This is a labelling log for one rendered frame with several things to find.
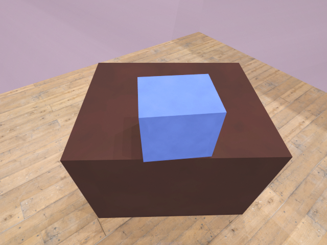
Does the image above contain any pedestal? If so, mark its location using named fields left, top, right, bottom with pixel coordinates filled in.
left=60, top=63, right=292, bottom=218

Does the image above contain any carton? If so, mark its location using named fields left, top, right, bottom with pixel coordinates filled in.
left=137, top=74, right=227, bottom=162

